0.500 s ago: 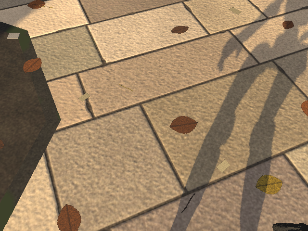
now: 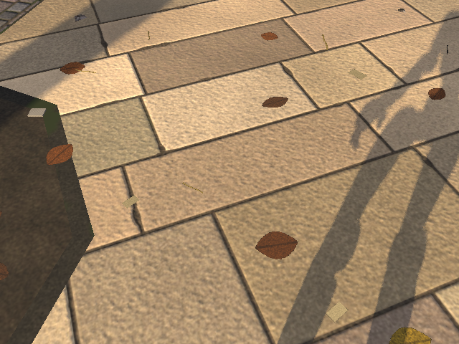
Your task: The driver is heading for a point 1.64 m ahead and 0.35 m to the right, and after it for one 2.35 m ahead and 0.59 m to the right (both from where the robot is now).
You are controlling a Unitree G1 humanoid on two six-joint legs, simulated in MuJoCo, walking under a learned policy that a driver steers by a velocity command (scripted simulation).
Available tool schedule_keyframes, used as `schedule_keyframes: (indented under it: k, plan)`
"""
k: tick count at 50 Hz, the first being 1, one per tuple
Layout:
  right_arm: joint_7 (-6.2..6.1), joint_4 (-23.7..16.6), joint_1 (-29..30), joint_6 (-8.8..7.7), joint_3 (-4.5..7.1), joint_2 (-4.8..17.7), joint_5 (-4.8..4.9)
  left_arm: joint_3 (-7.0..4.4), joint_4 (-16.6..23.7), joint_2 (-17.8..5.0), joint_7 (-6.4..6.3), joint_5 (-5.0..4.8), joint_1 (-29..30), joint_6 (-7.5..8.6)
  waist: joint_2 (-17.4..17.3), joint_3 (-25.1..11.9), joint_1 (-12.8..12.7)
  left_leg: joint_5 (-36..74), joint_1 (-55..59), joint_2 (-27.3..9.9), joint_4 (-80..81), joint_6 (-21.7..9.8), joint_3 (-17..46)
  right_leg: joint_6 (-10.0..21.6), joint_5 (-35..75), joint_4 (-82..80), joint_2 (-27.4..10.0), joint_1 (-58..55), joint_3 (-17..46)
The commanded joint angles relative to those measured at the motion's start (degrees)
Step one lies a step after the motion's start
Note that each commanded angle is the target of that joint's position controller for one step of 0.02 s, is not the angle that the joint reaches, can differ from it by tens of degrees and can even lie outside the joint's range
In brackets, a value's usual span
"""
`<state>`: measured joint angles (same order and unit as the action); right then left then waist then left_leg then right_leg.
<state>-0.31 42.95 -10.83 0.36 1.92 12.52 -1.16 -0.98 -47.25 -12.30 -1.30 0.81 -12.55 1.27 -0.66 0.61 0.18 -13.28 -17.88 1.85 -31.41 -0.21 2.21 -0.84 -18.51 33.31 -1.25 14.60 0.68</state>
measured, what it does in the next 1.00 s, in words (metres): stands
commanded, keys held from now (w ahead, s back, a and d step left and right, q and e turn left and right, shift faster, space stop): no key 1.00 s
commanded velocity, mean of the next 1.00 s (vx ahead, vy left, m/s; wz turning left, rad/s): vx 0.00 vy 0.00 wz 0.01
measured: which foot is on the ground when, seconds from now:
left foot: down 0.00-1.00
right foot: down 0.00-1.00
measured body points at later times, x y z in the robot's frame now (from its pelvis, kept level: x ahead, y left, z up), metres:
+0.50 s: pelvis +0.02 -0.02 +0.00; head +0.03 -0.02 +0.45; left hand +0.10 +0.23 -0.13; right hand +0.12 -0.28 -0.13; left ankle +0.04 +0.12 -0.73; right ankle -0.01 -0.13 -0.73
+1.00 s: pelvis +0.02 -0.03 +0.01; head +0.03 -0.03 +0.46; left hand +0.04 +0.22 -0.14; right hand +0.06 -0.28 -0.15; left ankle +0.04 +0.12 -0.73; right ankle -0.01 -0.13 -0.73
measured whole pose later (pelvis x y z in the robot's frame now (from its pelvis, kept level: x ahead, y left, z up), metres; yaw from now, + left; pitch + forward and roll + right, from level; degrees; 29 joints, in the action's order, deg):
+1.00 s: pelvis +0.02 -0.03 +0.01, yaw +0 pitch -2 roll +0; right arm -3.1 63.3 -11.1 0.7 2.4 11.8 -0.1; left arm -0.7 -61.4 -11.7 -1.5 0.2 -14.1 0.7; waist -0.3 2.2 -0.1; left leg -12.4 -12.3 -1.3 -26.2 2.5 3.6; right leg 1.8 -16.5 26.3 1.7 8.3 -0.5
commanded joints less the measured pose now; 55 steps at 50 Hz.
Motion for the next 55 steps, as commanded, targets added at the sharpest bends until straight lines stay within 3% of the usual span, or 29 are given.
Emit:
schedule_keyframes:
  k: [1,7,24,39,55]
  plan:
    - [-0.41,-3.2,1.9,-0.91,1.59,4.9,0.29,-1.65,2.6,-7.2,-0.39,-0.21,0.0,0.76,2.0,-2.7,-0.5,9.2,4.8,-2.7,2.7,-1.5,2.8,2.2,8.2,-7.0,-3.2,1.5,3.6]
    - [-1.17,-0.9,1.0,-0.37,2.02,5.1,0.57,-1.45,1.1,-6.5,0.04,-0.39,0.6,0.63,0.4,-3.1,-0.4,13.6,7.1,-3.3,2.2,-1.0,3.2,2.4,12.5,-6.5,-2.2,0.3,2.7]
    - [-2.61,8.3,1.3,0.50,2.64,5.8,0.88,-1.43,-6.7,-6.3,0.23,-0.58,1.1,0.34,1.0,-0.5,-0.2,13.0,10.0,-3.6,4.9,0.2,2.6,2.7,12.4,-10.5,-1.2,-1.4,2.1]
    - [-2.88,16.1,0.2,0.13,1.93,5.5,0.99,-1.01,-11.4,-6.0,-0.25,-0.57,-1.4,-0.05,0.9,1.3,-0.3,9.4,9.0,-3.3,7.2,0.8,1.5,3.1,9.1,-13.0,-0.7,-1.6,2.1]
    - [-2.98,20.2,-2.1,-0.11,0.84,4.7,1.14,-0.49,-13.4,-4.9,-0.34,-0.67,-5.0,-0.28,0.7,2.1,-0.3,8.3,7.8,-3.3,7.9,1.0,0.9,3.3,9.0,-13.5,-0.2,-1.6,1.9]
